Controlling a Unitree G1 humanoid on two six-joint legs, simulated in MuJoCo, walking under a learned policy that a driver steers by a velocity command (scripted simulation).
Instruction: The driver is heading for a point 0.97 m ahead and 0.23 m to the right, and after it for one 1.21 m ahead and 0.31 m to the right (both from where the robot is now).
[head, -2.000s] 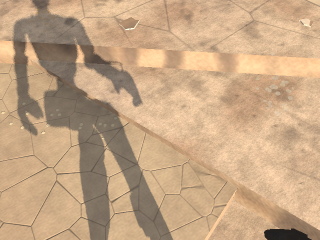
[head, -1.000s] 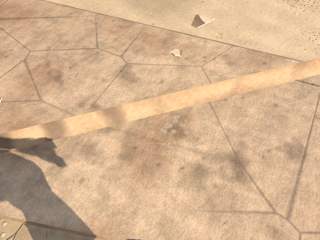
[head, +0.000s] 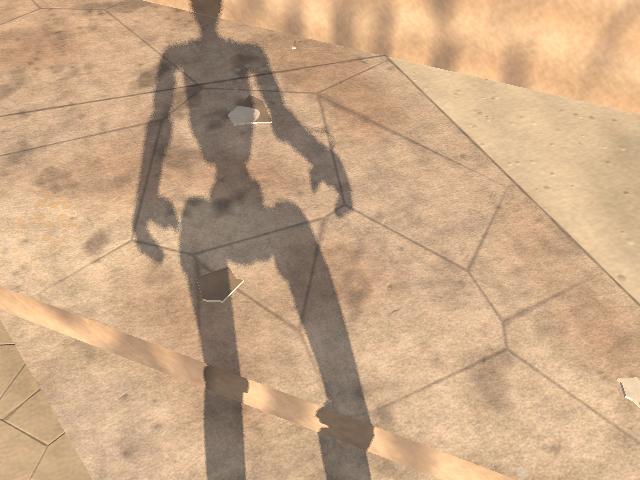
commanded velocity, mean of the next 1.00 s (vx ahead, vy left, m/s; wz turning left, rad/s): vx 0.46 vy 0.00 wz -0.27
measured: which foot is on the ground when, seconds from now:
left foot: up 0.00-0.02, down 0.04-0.52, up 0.54-0.80, down 0.82-1.00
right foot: down 0.00-0.06, up 0.08-0.50, down 0.52-0.90, up 0.92-1.00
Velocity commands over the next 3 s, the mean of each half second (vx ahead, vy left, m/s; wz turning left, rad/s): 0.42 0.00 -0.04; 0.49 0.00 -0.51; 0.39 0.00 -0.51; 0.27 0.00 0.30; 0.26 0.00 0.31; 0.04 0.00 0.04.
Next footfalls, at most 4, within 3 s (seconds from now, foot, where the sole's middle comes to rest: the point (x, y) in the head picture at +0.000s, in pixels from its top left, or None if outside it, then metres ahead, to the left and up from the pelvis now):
0.04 left None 0.06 0.12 -0.78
0.52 right None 0.27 -0.05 -0.77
0.82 left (283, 476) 0.53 0.11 -0.77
1.28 right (446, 356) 0.76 -0.23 -0.65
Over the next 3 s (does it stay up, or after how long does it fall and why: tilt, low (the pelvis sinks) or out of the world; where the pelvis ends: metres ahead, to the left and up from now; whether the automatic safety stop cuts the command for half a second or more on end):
stays up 1.14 -0.34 0.13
